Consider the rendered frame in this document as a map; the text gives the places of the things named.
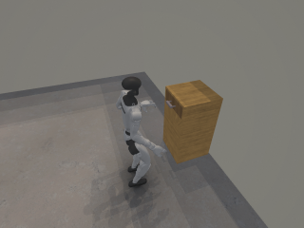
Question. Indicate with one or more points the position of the drawer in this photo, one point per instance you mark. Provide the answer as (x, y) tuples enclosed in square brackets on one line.
[(178, 109)]

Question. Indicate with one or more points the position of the left robot hand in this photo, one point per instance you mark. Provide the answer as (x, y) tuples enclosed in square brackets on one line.
[(147, 103)]

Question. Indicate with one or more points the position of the robot right forearm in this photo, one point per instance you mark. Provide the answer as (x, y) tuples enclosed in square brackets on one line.
[(142, 140)]

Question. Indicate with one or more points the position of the cabinet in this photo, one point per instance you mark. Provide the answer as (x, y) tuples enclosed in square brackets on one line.
[(190, 136)]

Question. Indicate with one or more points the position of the robot right upper arm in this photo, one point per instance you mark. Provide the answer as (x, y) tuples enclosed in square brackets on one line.
[(135, 117)]

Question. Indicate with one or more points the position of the handle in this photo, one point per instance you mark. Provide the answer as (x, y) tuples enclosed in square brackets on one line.
[(168, 103)]

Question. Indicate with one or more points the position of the robot left upper arm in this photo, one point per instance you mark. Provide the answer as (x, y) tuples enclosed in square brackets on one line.
[(118, 104)]

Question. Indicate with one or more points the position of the robot right thigh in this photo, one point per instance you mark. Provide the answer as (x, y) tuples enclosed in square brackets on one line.
[(139, 149)]

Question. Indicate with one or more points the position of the right robot hand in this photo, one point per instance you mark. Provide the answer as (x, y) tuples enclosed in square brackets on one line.
[(158, 151)]

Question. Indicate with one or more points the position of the humanoid robot head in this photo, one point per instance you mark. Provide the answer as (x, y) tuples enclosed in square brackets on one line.
[(133, 84)]

